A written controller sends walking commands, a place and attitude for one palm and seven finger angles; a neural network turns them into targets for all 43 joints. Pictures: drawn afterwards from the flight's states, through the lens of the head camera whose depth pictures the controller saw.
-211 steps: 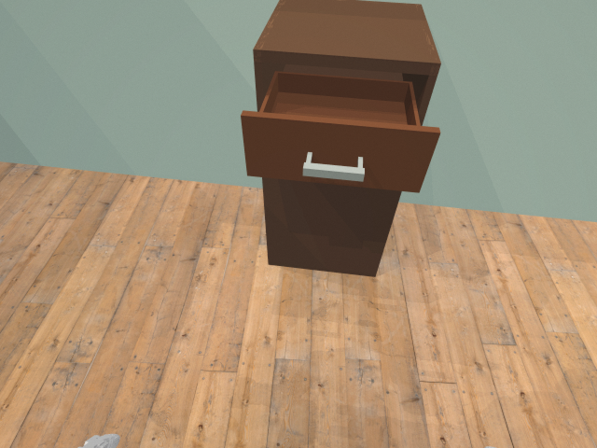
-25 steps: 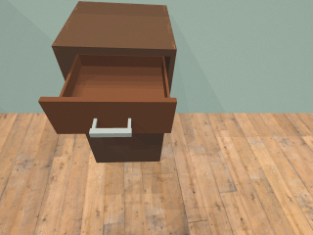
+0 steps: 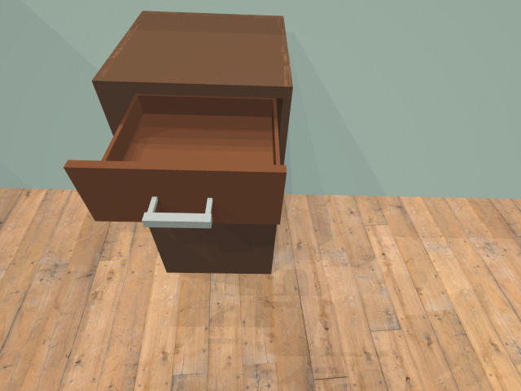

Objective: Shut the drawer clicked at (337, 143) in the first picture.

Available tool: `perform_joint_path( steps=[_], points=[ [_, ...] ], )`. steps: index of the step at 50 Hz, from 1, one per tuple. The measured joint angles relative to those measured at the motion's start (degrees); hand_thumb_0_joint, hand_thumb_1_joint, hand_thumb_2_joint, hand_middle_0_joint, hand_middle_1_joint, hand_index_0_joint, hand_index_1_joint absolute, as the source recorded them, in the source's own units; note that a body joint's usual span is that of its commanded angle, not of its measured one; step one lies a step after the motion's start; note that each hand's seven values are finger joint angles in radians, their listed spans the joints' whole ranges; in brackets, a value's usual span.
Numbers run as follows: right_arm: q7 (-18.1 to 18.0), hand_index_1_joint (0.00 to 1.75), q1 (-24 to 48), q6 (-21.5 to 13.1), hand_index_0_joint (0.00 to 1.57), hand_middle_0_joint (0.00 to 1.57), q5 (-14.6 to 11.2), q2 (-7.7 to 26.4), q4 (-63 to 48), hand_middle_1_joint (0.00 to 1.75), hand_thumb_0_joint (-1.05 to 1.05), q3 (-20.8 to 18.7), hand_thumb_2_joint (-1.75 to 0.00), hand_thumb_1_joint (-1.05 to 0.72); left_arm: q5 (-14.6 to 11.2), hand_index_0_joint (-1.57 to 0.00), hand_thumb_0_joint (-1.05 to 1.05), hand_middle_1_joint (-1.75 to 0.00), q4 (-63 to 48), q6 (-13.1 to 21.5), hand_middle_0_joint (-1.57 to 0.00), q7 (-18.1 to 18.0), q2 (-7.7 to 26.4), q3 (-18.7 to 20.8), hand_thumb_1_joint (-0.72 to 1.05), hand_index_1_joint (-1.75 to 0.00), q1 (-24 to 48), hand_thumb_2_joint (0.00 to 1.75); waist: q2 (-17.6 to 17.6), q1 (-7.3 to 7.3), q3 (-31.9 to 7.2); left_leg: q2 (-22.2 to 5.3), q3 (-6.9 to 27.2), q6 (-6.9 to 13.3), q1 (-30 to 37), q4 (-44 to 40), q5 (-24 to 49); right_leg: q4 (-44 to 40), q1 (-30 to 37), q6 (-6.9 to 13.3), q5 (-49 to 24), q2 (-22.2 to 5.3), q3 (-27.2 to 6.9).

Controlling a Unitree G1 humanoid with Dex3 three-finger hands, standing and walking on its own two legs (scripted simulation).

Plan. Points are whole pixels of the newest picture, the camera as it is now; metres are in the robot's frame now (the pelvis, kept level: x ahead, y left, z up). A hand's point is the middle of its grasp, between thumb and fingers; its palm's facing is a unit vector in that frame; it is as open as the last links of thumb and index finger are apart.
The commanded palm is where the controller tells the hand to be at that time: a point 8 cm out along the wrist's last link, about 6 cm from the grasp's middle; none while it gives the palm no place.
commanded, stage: look again from close up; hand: left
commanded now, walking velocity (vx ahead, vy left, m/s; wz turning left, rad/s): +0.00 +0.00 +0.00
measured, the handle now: (179, 211) +0.43 +0.19 +0.00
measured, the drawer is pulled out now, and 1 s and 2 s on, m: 0.25 0.25 0.25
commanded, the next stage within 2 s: shuffle to correct the standing spot in 0.52 s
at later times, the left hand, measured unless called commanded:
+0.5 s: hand out of the picture +0.04 +0.23 -0.18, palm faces +0.00 -0.97 -0.23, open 7.4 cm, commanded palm none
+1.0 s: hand out of the picture +0.01 +0.18 -0.19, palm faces +0.07 -0.98 -0.19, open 7.3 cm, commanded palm none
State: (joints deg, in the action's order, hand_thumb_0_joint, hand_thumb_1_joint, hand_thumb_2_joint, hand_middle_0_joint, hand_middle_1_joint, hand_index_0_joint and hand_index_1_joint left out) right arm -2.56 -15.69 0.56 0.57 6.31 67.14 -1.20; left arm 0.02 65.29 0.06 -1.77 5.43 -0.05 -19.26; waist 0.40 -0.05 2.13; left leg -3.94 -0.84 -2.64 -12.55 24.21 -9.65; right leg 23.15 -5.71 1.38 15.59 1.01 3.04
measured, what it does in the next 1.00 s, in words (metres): shifts its weight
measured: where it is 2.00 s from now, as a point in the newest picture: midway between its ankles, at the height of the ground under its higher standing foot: outside the picture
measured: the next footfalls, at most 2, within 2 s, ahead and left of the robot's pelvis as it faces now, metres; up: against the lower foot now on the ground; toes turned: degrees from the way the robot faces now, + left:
right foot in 1.26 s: +0.12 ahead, -0.14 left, +0.00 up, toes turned +2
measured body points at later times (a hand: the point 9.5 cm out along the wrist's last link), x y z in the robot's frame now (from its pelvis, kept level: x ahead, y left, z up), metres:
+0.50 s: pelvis +0.02 +0.04 -0.01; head +0.03 +0.04 +0.44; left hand +0.04 +0.28 -0.16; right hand +0.03 -0.19 -0.16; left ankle +0.03 +0.15 -0.74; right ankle -0.03 -0.10 -0.74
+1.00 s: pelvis +0.06 +0.01 -0.02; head +0.08 +0.01 +0.43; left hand +0.01 +0.23 -0.17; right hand +0.07 -0.22 -0.17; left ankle +0.03 +0.14 -0.74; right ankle -0.03 -0.10 -0.74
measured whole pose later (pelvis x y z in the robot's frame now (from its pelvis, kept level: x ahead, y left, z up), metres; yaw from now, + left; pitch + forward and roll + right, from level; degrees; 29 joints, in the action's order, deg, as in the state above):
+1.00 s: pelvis +0.06 +0.01 -0.02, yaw +2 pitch +1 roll +0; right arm -1.2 -16.0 -0.2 1.1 9.0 62.9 -0.6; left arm 1.2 62.3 0.8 -0.8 9.9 0.8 -21.6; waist 1.0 -0.1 1.4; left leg -2.0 -0.9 0.9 -17.0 38.1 -21.0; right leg 32.2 -7.0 0.8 26.0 -1.2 4.9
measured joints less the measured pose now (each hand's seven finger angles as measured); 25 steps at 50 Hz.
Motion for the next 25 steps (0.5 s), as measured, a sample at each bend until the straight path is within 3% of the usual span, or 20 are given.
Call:
perform_joint_path(
  steps=[3,5,9,18,25],
  points=[
    [0.37,0.3,0.35,0.09,0.2,0.2,-0.09,1.42,-1.36,0.3,0.01,0.0,-0.9,-0.92,0.59,-0.2,0.01,-0.3,-0.13,1.03,-0.2,-0.67,-0.66,-0.37,0.91,-0.3,-0.87,0.9,-1.13,-0.37,0.0,-0.43,0.4,0.76,-2.21,3.73,-2.2,0.11,-0.8,-0.33,-0.12,0.53,0.06],
    [0.8,0.3,0.44,-0.18,0.2,0.2,0.03,2.56,-3.39,0.3,0.01,-0.31,-0.9,-0.92,0.9,-0.2,0.01,-0.3,-0.78,1.54,-0.21,-0.67,-0.96,-0.68,0.91,-0.3,-1.63,0.9,-2.23,0.13,0.19,-0.42,0.97,1.19,-3.61,6.08,-3.52,1.76,-1.95,-0.47,0.61,0.8,0.09],
    [1.18,0.3,-0.08,-1.14,0.19,0.2,0.09,3.05,-5.89,0.3,0.01,0.06,-0.9,-0.92,0.83,-0.2,0.01,-0.3,-1.45,1.25,-0.21,-0.52,0.28,-0.55,0.91,-0.3,-1.72,0.9,-1.87,0.8,-0.13,1.0,0.4,1.62,-4.02,8.03,-4.93,5.21,-3.03,-1.23,2.96,-0.77,-0.36],
    [1.08,0.3,-0.53,-1.25,0.2,0.2,0.14,3.18,-5.79,0.3,0.01,1.17,-0.9,-0.94,0.62,-0.2,0.01,-0.3,-4.15,0.63,-0.2,-0.43,4.32,0.11,0.91,-0.3,1.4,0.9,-0.91,0.17,-0.84,3.25,-1.13,3.17,-2.42,7.41,-5.64,6.89,-2.71,-2.77,4.59,-3.22,-1.59],
    [1.4,0.3,0.16,-1.35,0.2,0.2,0.07,3.12,-5.26,0.3,0.01,1.66,-0.9,-0.93,0.52,-0.2,0.01,-0.3,-5.07,0.33,-0.2,-0.22,5.56,0.04,0.91,-0.3,3.46,0.9,0.0,0.29,-0.1,3.99,-1.78,3.53,-1.57,5.26,-4.78,5.95,-2.57,-3.22,4.21,-3.99,-2.14]
  ],
)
